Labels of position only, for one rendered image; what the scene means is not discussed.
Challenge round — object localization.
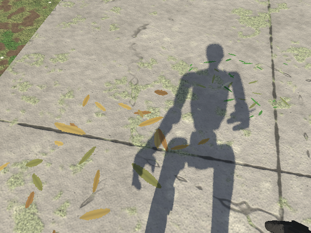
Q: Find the robot right hand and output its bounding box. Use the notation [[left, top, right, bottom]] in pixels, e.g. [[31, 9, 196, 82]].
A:
[[264, 220, 311, 233]]

